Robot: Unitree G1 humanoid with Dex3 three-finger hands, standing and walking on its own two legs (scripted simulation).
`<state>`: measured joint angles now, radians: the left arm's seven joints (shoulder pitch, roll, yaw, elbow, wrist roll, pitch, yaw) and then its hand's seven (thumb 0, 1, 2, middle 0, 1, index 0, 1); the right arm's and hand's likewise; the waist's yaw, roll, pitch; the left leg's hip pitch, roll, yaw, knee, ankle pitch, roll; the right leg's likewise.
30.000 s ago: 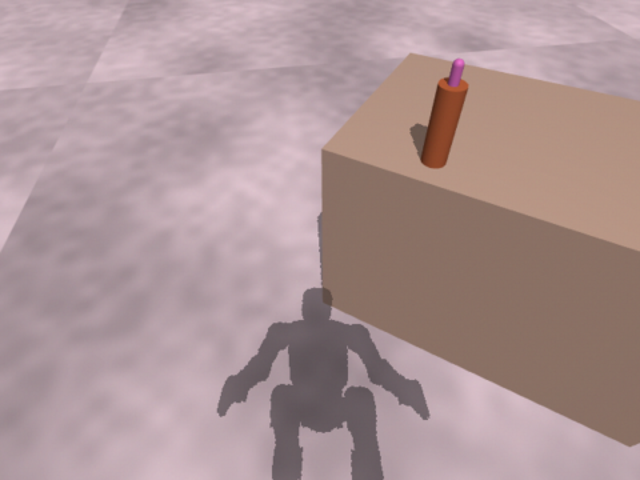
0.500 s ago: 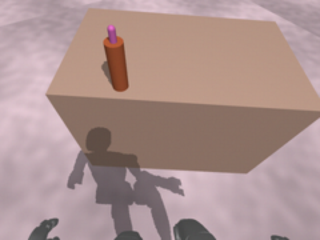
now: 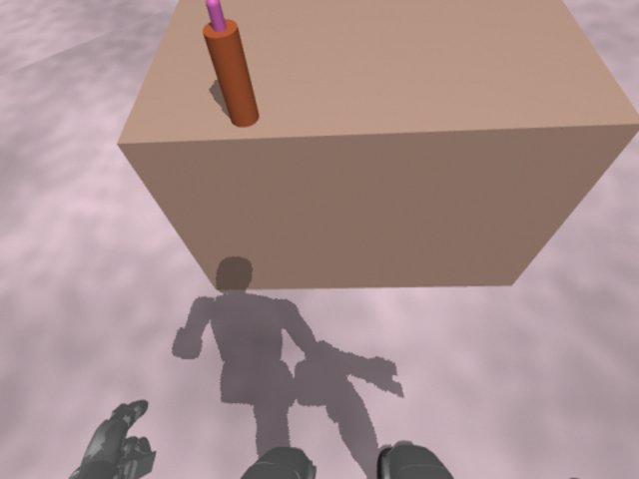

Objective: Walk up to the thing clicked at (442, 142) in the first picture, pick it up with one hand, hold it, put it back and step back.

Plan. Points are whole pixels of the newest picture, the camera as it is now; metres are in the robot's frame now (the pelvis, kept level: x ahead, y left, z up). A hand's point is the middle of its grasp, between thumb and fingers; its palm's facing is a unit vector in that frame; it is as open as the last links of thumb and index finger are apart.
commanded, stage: step back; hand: left
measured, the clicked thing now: (230, 65) +0.76 +0.21 +0.06
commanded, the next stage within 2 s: stand in 1.96 s
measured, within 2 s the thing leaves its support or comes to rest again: neither
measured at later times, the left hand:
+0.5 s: hand out of the picture -0.08 +0.26 -0.16, palm faces -0.10 -0.91 -0.40, open 7.4 cm
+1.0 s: hand out of the picture -0.19 +0.25 -0.14, palm faces -0.01 -0.94 -0.35, open 7.4 cm
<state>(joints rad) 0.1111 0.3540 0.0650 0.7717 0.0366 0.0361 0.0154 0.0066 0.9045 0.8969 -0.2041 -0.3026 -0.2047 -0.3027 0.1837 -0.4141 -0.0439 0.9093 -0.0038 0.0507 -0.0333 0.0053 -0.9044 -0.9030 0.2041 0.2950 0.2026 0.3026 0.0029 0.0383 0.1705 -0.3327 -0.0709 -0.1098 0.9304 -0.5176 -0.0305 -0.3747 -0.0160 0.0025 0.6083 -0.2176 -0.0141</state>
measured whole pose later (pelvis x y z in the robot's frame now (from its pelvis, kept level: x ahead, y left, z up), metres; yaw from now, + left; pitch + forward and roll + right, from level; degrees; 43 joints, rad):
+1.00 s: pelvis -0.29 -0.01 +0.00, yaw +0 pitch -3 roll -1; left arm 0.16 0.39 0.05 0.88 0.01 0.06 -0.01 0.01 0.91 0.90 -0.20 -0.30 -0.20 -0.30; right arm 0.18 -0.34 -0.03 0.93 -0.04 0.02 -0.01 0.01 -0.90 -0.90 0.21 0.30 0.21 0.30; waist 0.01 -0.03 0.10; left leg -0.25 0.00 -0.01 0.59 -0.29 0.02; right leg -0.36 0.01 0.04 0.91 -0.48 -0.02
